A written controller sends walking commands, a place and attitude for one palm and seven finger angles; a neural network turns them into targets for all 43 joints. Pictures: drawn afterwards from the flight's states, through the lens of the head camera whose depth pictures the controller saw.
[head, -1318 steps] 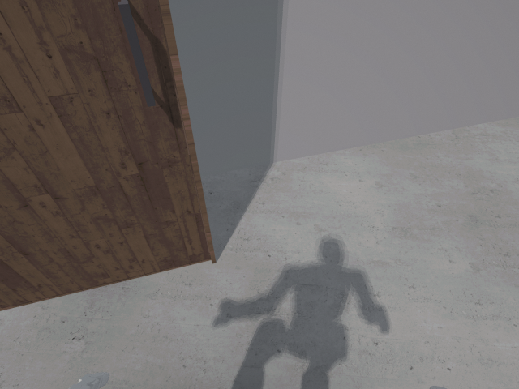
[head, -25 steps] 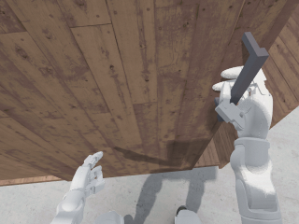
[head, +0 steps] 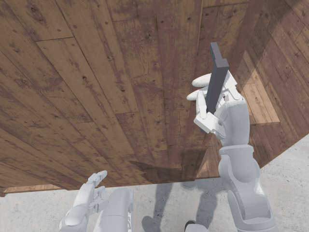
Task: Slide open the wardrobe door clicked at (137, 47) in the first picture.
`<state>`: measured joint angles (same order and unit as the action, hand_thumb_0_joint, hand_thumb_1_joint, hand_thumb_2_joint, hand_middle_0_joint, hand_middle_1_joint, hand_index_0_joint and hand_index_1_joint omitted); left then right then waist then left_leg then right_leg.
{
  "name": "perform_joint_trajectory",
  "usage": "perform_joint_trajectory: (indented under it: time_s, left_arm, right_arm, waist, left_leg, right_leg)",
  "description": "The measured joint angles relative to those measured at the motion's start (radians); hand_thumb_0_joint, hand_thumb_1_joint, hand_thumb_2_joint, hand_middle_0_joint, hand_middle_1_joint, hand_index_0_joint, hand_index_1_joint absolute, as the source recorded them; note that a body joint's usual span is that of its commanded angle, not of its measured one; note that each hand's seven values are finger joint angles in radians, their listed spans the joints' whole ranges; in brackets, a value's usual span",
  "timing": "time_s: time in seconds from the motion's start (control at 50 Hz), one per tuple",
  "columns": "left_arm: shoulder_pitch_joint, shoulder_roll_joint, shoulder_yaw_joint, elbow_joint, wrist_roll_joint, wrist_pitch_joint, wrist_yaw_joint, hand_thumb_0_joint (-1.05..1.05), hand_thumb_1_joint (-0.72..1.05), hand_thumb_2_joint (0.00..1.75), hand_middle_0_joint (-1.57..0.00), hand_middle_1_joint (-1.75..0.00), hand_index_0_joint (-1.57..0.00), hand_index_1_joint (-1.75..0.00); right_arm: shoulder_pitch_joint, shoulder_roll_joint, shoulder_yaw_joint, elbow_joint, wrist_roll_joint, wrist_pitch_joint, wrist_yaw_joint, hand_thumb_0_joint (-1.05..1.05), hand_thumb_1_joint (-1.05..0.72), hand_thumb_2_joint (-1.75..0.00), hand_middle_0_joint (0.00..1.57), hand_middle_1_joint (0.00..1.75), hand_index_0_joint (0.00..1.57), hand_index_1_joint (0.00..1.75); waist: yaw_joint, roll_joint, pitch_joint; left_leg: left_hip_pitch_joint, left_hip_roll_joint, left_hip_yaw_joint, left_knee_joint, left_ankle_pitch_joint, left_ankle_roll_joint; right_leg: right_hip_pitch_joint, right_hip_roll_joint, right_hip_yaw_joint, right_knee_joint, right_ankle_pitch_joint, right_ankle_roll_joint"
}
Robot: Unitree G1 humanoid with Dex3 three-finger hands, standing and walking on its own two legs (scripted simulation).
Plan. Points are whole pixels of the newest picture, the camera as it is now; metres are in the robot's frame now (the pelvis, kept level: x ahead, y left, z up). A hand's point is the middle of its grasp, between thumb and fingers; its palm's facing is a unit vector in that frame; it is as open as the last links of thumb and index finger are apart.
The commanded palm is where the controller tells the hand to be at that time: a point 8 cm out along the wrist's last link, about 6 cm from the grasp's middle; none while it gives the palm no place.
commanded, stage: step sideways, sliding the door along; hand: right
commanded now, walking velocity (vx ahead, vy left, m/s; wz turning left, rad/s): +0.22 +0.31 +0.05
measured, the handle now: (208, 95) +0.35 -0.13 +0.16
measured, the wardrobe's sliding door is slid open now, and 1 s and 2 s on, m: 0.31 0.51 0.64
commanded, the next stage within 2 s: stop walking and hold the door there in 1.82 s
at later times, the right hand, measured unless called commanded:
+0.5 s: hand (140, 121) +0.31 +0.01 +0.16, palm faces +0.02 +1.00 +0.04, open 5.5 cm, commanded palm +0.28 +0.00 +0.13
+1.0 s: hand (90, 122) +0.31 +0.10 +0.16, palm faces +0.15 +0.99 +0.01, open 5.6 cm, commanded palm +0.28 +0.12 +0.13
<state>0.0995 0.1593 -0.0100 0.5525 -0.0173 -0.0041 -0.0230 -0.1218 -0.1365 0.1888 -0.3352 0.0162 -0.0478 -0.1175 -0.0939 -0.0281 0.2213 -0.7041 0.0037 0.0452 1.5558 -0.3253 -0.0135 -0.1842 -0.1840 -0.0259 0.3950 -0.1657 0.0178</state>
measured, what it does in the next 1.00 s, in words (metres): steps to the left: left foot, then right foot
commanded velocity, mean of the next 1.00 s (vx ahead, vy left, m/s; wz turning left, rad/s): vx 0.18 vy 0.30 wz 0.04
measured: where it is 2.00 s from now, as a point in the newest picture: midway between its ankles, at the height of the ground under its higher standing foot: outside the picture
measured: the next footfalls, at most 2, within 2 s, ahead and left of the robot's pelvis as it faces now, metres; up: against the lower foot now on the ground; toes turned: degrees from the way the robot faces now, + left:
left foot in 0.26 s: +0.06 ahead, +0.27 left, +0.00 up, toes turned +2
right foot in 0.44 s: +0.06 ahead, +0.01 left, +0.00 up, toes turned -4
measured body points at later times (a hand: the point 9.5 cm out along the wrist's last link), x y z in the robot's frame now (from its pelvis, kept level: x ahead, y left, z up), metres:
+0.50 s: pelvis +0.01 +0.11 -0.03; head +0.08 +0.08 +0.41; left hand +0.22 +0.33 -0.12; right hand +0.30 -0.05 +0.15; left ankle +0.00 +0.25 -0.70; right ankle +0.02 +0.01 -0.76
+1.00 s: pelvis +0.00 +0.23 -0.04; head +0.06 +0.22 +0.40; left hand +0.25 +0.41 -0.12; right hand +0.29 +0.05 +0.16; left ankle +0.01 +0.41 -0.76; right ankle -0.02 +0.09 -0.72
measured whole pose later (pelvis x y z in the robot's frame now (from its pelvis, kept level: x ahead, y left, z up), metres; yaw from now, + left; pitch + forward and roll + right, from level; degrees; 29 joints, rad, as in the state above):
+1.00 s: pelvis +0.00 +0.23 -0.04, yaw +0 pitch -1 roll +3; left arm 0.01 0.16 -0.01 0.58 -0.04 -0.02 0.00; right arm -0.12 -0.10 0.06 -0.41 0.01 -0.02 -0.17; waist -0.09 -0.03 0.16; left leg -0.29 0.05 0.00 0.66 -0.35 -0.06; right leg -0.43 -0.08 0.06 1.05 -0.54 0.02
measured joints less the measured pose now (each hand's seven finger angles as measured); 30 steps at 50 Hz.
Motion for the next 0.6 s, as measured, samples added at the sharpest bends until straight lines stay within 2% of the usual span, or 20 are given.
perform_joint_trajectory:
  time_s: [0.08,0.12,0.18,0.22,0.26,0.28,0.32,0.36,0.38,0.4,0.42,0.44,0.48,0.5,0.54,0.6]
  left_arm:
    - [-0.01,-0.012,-0.005,-0.028,-0.005,-0.003,0.01,0.02,0.9,0.9,-0.2,-0.3,-0.21,-0.3]
    - [-0.016,-0.017,-0.009,-0.04,-0.008,-0.004,0.015,0.02,0.9,0.9,-0.2,-0.3,-0.21,-0.3]
    - [-0.021,-0.027,-0.015,-0.055,-0.017,-0.004,0.021,0.02,0.9,0.9,-0.2,-0.3,-0.21,-0.3]
    - [-0.023,-0.035,-0.021,-0.064,-0.023,-0.002,0.022,0.01,0.9,0.9,-0.2,-0.3,-0.21,-0.3]
    - [-0.024,-0.053,-0.033,-0.066,-0.034,0.0,0.023,0.01,0.9,0.9,-0.2,-0.3,-0.21,-0.3]
    - [-0.034,-0.053,-0.039,-0.056,-0.037,-0.002,0.023,0.01,0.9,0.9,-0.2,-0.3,-0.21,-0.3]
    - [-0.079,-0.014,-0.029,0.0,-0.024,-0.005,0.025,0.01,0.9,0.9,-0.2,-0.3,-0.21,-0.3]
    - [-0.089,0.011,-0.008,0.037,-0.018,-0.004,0.03,0.01,0.9,0.9,-0.2,-0.3,-0.21,-0.3]
    - [-0.085,0.016,0.002,0.045,-0.019,-0.002,0.031,0.02,0.9,0.9,-0.2,-0.3,-0.21,-0.3]
    - [-0.076,0.02,0.01,0.05,-0.019,0.003,0.032,0.02,0.9,0.9,-0.2,-0.3,-0.21,-0.3]
    - [-0.064,0.023,0.015,0.048,-0.021,0.009,0.032,0.02,0.91,0.9,-0.2,-0.3,-0.21,-0.3]
    - [-0.051,0.031,0.02,0.041,-0.021,0.012,0.032,0.02,0.91,0.9,-0.2,-0.3,-0.21,-0.3]
    - [-0.049,0.015,0.044,0.044,-0.017,0.015,0.029,0.02,0.91,0.9,-0.2,-0.3,-0.2,-0.3]
    - [-0.042,0.009,0.047,0.041,-0.014,0.02,0.022,0.02,0.91,0.9,-0.2,-0.3,-0.2,-0.3]
    - [-0.019,-0.001,0.043,0.037,-0.003,0.021,0.012,0.02,0.91,0.9,-0.2,-0.3,-0.2,-0.29]
    - [0.015,0.006,0.032,0.027,0.002,0.015,-0.002,0.02,0.91,0.9,-0.2,-0.3,-0.2,-0.29]
  right_arm:
    - [-0.013,-0.006,-0.004,0.026,0.009,0.003,0.011,0.05,-0.8,-0.85,0.46,1.4,0.37,1.4]
    - [-0.019,-0.009,-0.012,0.042,0.02,-0.001,0.011,0.05,-0.8,-0.85,0.47,1.4,0.37,1.4]
    - [-0.027,-0.012,-0.031,0.062,0.032,-0.007,0.002,0.04,-0.79,-0.86,0.5,1.4,0.36,1.4]
    - [-0.036,-0.011,-0.053,0.065,0.037,-0.002,-0.01,0.03,-0.79,-0.86,0.51,1.4,0.36,1.4]
    - [-0.054,-0.016,-0.083,0.044,0.041,0.028,-0.03,0.02,-0.8,-0.86,0.54,1.4,0.32,1.4]
    - [-0.063,-0.011,-0.101,0.032,0.03,0.033,-0.039,0.02,-0.79,-0.86,0.56,1.4,0.3,1.4]
    - [-0.051,0.039,-0.126,0.02,0.009,0.029,-0.06,0.02,-0.79,-0.86,0.56,1.41,0.3,1.4]
    - [-0.013,0.054,-0.116,-0.016,0.005,0.04,-0.07,0.02,-0.79,-0.86,0.55,1.41,0.32,1.4]
    - [0.008,0.053,-0.106,-0.038,0.004,0.039,-0.073,0.02,-0.79,-0.86,0.54,1.41,0.33,1.4]
    - [0.026,0.053,-0.093,-0.056,0.003,0.031,-0.072,0.02,-0.79,-0.85,0.53,1.41,0.34,1.4]
    - [0.039,0.053,-0.08,-0.075,0.003,0.021,-0.067,0.03,-0.79,-0.84,0.52,1.4,0.36,1.4]
    - [0.045,0.052,-0.067,-0.091,0.004,0.006,-0.06,0.03,-0.79,-0.84,0.51,1.4,0.37,1.4]
    - [0.031,0.022,-0.055,-0.094,-0.001,-0.028,-0.046,0.04,-0.79,-0.83,0.49,1.4,0.36,1.38]
    - [0.036,0.009,-0.052,-0.093,-0.002,-0.039,-0.038,0.03,-0.79,-0.83,0.48,1.4,0.35,1.36]
    - [0.054,-0.017,-0.043,-0.095,0.002,-0.04,-0.024,0.04,-0.8,-0.82,0.46,1.4,0.35,1.35]
    - [0.056,-0.03,-0.018,-0.074,0.005,-0.039,-0.011,0.06,-0.79,-0.83,0.45,1.4,0.35,1.35]
  waist:
    - [-0.018,-0.029,-0.001]
    - [-0.022,-0.044,-0.005]
    - [-0.031,-0.057,-0.019]
    - [-0.036,-0.053,-0.037]
    - [-0.035,0.007,-0.072]
    - [-0.03,0.036,-0.092]
    - [-0.009,-0.011,-0.084]
    - [-0.001,-0.021,-0.073]
    - [0.003,-0.009,-0.069]
    - [0.011,0.009,-0.067]
    - [0.021,0.026,-0.066]
    - [0.029,0.032,-0.065]
    - [0.025,0.079,-0.014]
    - [0.025,0.085,0.001]
    - [0.042,0.077,0.007]
    - [0.035,0.033,-0.003]
  left_leg:
    - [0.028,0.046,0.024,-0.175,0.036,-0.006]
    - [0.092,0.059,0.043,-0.334,0.027,-0.005]
    - [0.221,0.054,0.062,-0.575,-0.012,0.001]
    - [0.321,0.042,0.065,-0.731,-0.002,0.004]
    - [0.429,0.055,0.032,-0.924,0.093,0.018]
    - [0.443,0.064,-0.003,-0.955,0.009,-0.012]
    - [0.407,0.045,-0.002,-0.863,-0.062,-0.04]
    - [0.407,0.045,-0.022,-0.867,-0.03,-0.035]
    - [0.408,0.05,-0.034,-0.881,-0.016,-0.03]
    - [0.409,0.056,-0.04,-0.892,-0.009,-0.023]
    - [0.403,0.06,-0.039,-0.885,-0.007,-0.01]
    - [0.377,0.054,-0.033,-0.839,-0.004,0.007]
    - [0.307,0.043,-0.056,-0.619,-0.076,0.024]
    - [0.269,0.016,-0.061,-0.488,-0.104,0.024]
    - [0.2,-0.033,-0.034,-0.264,-0.131,0.021]
    - [0.111,-0.059,0.016,-0.104,-0.126,0.018]
  right_leg:
    - [0.023,-0.058,0.005,-0.035,0.02,0.028]
    - [0.026,-0.079,0.013,-0.041,0.024,0.044]
    - [0.01,-0.095,0.029,-0.018,0.015,0.067]
    - [-0.036,-0.094,0.048,0.057,-0.022,0.072]
    - [-0.124,-0.06,0.052,0.213,-0.113,0.041]
    - [-0.186,-0.035,0.063,0.332,-0.197,0.027]
    - [-0.272,0.012,0.125,0.609,-0.342,0.009]
    - [-0.286,0.085,0.092,0.738,-0.39,0.008]
    - [-0.271,0.117,0.057,0.716,-0.394,0.005]
    - [-0.239,0.141,0.02,0.625,-0.355,0.002]
    - [-0.188,0.159,-0.014,0.464,-0.247,0.005]
    - [-0.124,0.159,-0.037,0.301,-0.148,0.0]
    - [-0.078,0.169,-0.06,0.25,-0.165,-0.032]
    - [-0.062,0.159,-0.059,0.235,-0.165,-0.04]
    - [-0.036,0.128,-0.031,0.177,-0.136,-0.036]
    - [-0.014,0.061,0.008,0.077,-0.072,-0.02]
